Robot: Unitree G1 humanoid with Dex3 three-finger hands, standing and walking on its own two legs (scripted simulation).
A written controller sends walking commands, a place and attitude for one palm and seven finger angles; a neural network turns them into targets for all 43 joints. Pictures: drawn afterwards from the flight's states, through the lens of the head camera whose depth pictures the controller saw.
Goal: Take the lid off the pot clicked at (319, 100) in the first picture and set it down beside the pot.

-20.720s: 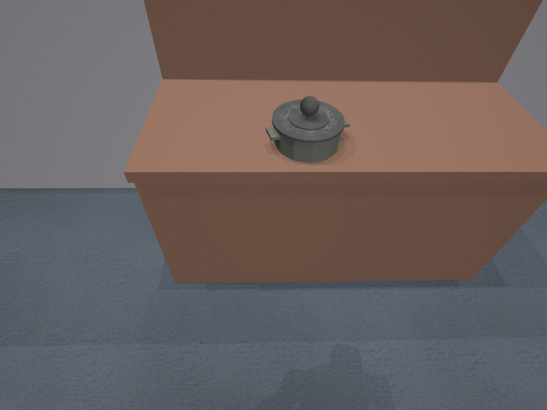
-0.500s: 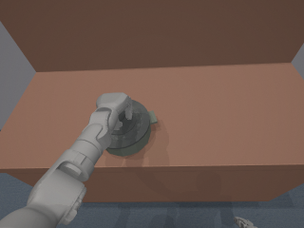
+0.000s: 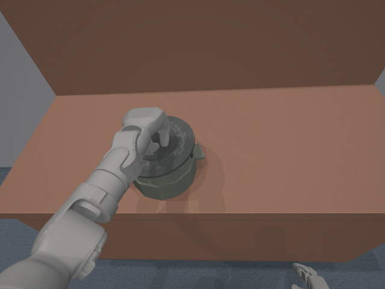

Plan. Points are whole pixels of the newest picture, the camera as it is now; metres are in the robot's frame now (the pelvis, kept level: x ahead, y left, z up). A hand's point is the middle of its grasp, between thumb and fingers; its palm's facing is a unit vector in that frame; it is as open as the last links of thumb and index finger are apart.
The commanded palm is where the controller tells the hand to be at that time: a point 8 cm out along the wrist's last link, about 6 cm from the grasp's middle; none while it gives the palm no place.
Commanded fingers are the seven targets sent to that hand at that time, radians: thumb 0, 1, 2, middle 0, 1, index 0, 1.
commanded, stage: lift the lid straight up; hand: left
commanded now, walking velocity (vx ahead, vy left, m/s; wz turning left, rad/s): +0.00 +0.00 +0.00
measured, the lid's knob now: (151, 133) +0.46 +0.11 +0.05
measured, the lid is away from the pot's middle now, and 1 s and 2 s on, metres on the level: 0.01 0.02 0.07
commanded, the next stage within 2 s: move the lid sideways beside the pot in 1.42 s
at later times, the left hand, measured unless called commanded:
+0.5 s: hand (148, 128) +0.43 +0.10 +0.10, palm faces -0.25 -0.04 -0.97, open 4.5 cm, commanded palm +0.41 +0.11 +0.18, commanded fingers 0.00 0.63 1.02 -0.70 -0.97 -1.06 -1.14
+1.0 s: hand (148, 113) +0.43 +0.09 +0.15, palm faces -0.21 -0.03 -0.98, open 4.5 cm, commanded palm +0.41 +0.11 +0.22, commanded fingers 0.00 0.63 1.02 -0.70 -0.97 -1.06 -1.14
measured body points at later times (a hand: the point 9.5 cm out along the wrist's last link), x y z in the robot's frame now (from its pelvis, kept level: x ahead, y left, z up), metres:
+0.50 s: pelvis +0.00 +0.00 +0.00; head +0.03 -0.04 +0.45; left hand +0.44 +0.10 +0.16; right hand +0.16 -0.24 -0.13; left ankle -0.03 +0.13 -0.73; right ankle +0.02 -0.15 -0.73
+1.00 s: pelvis +0.00 -0.01 +0.00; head +0.02 -0.05 +0.45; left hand +0.44 +0.09 +0.20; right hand +0.17 -0.24 -0.13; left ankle -0.03 +0.13 -0.73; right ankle +0.02 -0.15 -0.73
